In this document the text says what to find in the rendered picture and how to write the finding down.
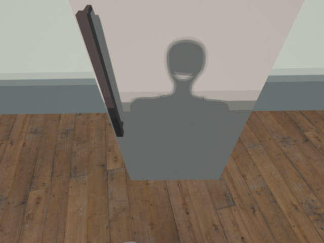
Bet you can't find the handle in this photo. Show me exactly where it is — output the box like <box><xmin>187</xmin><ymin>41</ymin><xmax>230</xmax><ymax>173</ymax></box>
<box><xmin>75</xmin><ymin>5</ymin><xmax>124</xmax><ymax>137</ymax></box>

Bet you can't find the fridge door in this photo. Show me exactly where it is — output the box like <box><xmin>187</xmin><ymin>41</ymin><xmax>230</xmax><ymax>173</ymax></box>
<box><xmin>68</xmin><ymin>0</ymin><xmax>305</xmax><ymax>180</ymax></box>

